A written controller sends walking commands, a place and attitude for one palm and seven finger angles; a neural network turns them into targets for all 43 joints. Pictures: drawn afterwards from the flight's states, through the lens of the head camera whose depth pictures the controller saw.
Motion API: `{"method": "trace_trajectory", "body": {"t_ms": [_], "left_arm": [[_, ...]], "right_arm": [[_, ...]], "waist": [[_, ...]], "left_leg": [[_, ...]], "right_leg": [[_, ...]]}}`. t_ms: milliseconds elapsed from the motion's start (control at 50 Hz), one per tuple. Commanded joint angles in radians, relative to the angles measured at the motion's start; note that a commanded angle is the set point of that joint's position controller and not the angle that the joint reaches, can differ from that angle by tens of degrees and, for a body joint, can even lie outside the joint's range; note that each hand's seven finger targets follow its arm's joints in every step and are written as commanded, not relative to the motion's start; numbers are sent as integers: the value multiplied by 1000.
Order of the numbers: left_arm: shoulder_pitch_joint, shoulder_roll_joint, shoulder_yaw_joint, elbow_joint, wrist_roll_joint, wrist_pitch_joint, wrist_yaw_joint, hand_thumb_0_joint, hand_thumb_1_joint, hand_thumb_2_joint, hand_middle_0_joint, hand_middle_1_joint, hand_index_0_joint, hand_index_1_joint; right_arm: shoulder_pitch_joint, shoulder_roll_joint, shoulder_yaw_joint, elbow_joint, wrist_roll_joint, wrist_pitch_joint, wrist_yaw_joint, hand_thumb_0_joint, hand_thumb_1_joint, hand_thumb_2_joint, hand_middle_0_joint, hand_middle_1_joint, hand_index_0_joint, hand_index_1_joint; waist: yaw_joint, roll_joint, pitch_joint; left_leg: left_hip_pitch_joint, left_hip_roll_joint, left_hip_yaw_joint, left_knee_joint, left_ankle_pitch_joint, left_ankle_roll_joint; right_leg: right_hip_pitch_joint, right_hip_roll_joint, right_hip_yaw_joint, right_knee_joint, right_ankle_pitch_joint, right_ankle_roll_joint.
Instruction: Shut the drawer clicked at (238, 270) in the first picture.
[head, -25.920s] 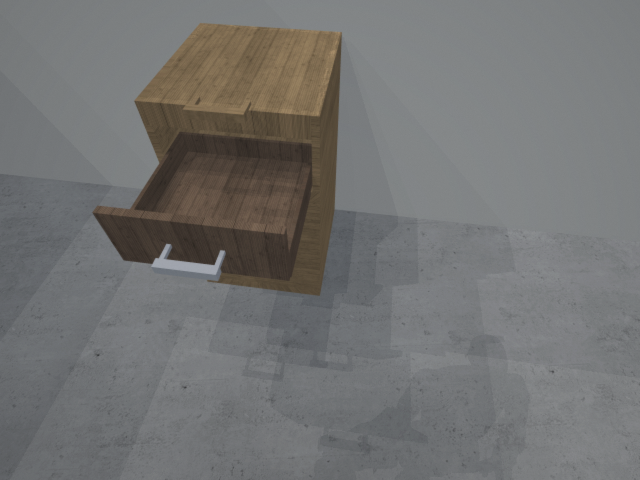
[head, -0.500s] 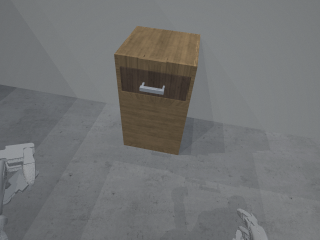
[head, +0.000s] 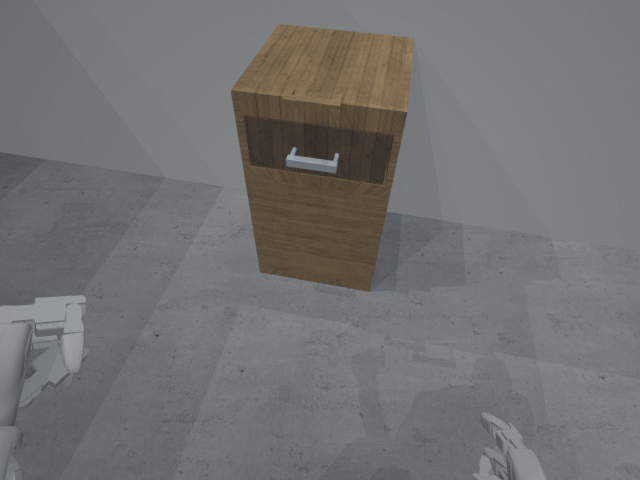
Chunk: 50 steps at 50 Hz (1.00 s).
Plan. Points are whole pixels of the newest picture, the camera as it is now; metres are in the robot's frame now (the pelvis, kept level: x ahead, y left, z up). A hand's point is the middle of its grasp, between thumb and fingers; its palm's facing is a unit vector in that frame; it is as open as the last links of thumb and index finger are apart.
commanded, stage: let the arm hang, fingers relaxed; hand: left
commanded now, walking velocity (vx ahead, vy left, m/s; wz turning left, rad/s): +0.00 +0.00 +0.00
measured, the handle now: (313, 158) +0.90 +0.06 -0.16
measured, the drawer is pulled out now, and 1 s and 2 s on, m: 0.00 0.00 0.00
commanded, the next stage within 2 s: look to check the result in 1.06 s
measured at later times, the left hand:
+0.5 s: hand out of the picture -0.03 +0.20 -0.16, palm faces -0.01 -0.97 -0.25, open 4.9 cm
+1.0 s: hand out of the picture +0.01 +0.16 -0.17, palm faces -0.01 -0.98 -0.19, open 7.3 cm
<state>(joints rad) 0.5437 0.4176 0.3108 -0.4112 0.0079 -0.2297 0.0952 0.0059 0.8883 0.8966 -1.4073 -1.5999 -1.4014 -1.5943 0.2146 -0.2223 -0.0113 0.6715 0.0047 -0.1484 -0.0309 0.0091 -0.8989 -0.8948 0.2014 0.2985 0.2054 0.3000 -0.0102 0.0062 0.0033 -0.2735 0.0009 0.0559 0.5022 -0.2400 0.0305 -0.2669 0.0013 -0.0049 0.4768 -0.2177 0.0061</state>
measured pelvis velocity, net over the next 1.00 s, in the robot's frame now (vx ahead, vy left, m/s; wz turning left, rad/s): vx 0.00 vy -0.01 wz -0.02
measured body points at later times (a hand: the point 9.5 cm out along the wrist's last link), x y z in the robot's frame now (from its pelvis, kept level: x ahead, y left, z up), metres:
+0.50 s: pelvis -0.01 +0.00 +0.00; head +0.01 -0.01 +0.45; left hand -0.03 +0.25 -0.14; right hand -0.01 -0.24 -0.15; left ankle +0.01 +0.10 -0.74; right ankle +0.02 -0.12 -0.74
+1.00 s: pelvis +0.00 -0.01 +0.01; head +0.00 -0.02 +0.45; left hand +0.01 +0.21 -0.15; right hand -0.04 -0.22 -0.16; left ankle +0.01 +0.10 -0.74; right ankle +0.02 -0.12 -0.74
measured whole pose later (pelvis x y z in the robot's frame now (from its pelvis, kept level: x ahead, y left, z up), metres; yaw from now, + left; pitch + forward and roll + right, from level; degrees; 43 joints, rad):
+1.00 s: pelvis +0.00 -0.01 +0.01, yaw -1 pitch -1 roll +0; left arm 0.27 0.14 0.00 1.12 0.01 0.00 0.03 0.01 0.92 0.90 -0.21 -0.31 -0.20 -0.30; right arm 0.34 -0.12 -0.02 1.12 -0.01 0.00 -0.02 0.00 -0.90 -0.89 0.20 0.30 0.20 0.30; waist -0.01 0.01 0.03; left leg -0.19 0.01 0.07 0.42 -0.20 0.02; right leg -0.21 0.01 0.01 0.42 -0.19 -0.01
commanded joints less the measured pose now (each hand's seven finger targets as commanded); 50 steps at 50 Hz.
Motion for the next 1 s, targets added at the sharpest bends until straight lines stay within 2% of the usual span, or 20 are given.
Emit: {"method": "trace_trajectory", "body": {"t_ms": [0,40,60,80,120,180,220,240,280,320,380,540,720,840,940,980], "left_arm": [[-86,-88,-212,556,30,208,-89,0,900,900,-1280,-1470,-1280,-1470],[-151,-71,-220,658,29,209,-85,0,900,900,-1200,-1383,-1200,-1383],[-187,-62,-224,714,31,212,-84,0,900,900,-1160,-1340,-1160,-1340],[-206,-59,-226,775,30,216,-82,0,900,900,-1120,-1297,-1120,-1297],[-245,-47,-238,901,25,226,-77,0,900,900,-1040,-1210,-1040,-1210],[-262,-56,-261,1060,17,236,-74,0,900,900,-920,-1080,-920,-1080],[-252,-60,-272,1152,14,234,-74,0,900,900,-840,-993,-840,-993],[-247,-64,-276,1193,12,233,-75,0,900,900,-800,-950,-800,-950],[-231,-77,-271,1248,11,229,-73,0,900,900,-720,-863,-720,-863],[-236,-74,-281,1297,9,226,-76,0,900,900,-640,-777,-640,-777],[-244,-82,-286,1356,8,223,-76,0,900,900,-520,-647,-520,-647],[-207,-116,-296,1461,5,220,-67,0,900,900,-200,-300,-200,-300],[-194,-151,-293,1499,5,218,-58,0,900,900,-200,-300,-200,-300],[-197,-170,-290,1504,4,215,-56,0,900,900,-200,-300,-200,-300],[-198,-176,-288,1509,3,211,-55,0,900,900,-200,-300,-200,-300],[-196,-180,-288,1509,4,211,-54,0,900,900,-200,-300,-200,-300]], "right_arm": [[11,-159,-72,41,0,34,34,0,-900,-900,200,300,200,300],[9,-159,-55,41,-11,67,33,0,-900,-900,200,300,200,300],[3,-164,-55,42,-17,76,33,0,-900,-900,200,300,200,300],[-11,-168,-53,52,-24,86,31,0,-900,-900,200,300,200,300],[-38,-167,-47,77,-32,106,28,0,-900,-900,200,300,200,300],[-50,-137,-26,127,-31,126,25,0,-900,-900,200,300,200,300],[-38,-119,-20,162,-27,133,22,0,-900,-900,200,300,200,300],[-26,-112,-18,181,-25,137,20,0,-900,-900,200,300,200,300],[5,-97,-23,206,-26,144,18,0,-900,-900,200,300,200,300],[30,-94,-24,235,-25,150,17,0,-900,-900,200,300,200,300],[82,-89,-29,274,-21,152,15,0,-900,-900,200,300,200,300],[156,-61,-25,362,-17,145,5,0,-900,-900,200,300,200,300],[194,-8,-22,417,-18,144,3,0,-900,-900,200,300,200,300],[198,12,-21,431,-21,140,-1,0,-900,-900,200,300,200,300],[205,21,-25,435,-19,138,-3,0,-900,-900,200,300,200,300],[204,22,-26,436,-18,140,-4,0,-900,-900,200,300,200,300]], "waist": [[-26,-83,-154],[-17,-181,-154],[-17,-198,-145],[-8,-188,-132],[3,-109,-86],[14,70,-29],[14,141,-7],[12,151,8],[14,178,-5],[8,146,11],[-2,21,26],[-1,-25,54],[0,-25,104],[3,24,96],[0,19,80],[-1,-3,88]], "left_leg": [[64,104,-98,53,335,-2],[57,103,-114,43,327,20],[48,102,-123,28,325,23],[43,101,-122,14,314,27],[39,95,-126,-30,269,28],[29,99,-130,-108,182,24],[34,94,-126,-143,77,20],[30,93,-123,-155,25,17],[33,100,-129,-169,-38,20],[32,94,-126,-175,-102,16],[50,103,-135,-181,-105,19],[74,110,-128,-198,-55,24],[63,96,-100,-197,-43,17],[62,97,-98,-198,-27,14],[82,96,-87,-180,13,11],[85,97,-84,-173,24,11]], "right_leg": [[-2,-115,51,44,342,-39],[18,-98,51,55,307,-47],[26,-98,56,63,302,-52],[34,-99,63,54,291,-51],[31,-92,82,27,218,-47],[33,-74,89,-23,66,-40],[28,-69,94,-61,11,-43],[24,-69,97,-80,-6,-46],[43,-67,89,-107,-18,-50],[29,-70,98,-135,-43,-54],[6,-73,98,-159,-71,-55],[-7,-73,96,-152,-37,-56],[-28,-75,105,-166,-66,-55],[-15,-72,104,-154,-30,-58],[-5,-74,109,-160,-2,-58],[-9,-76,108,-166,-2,-57]]}}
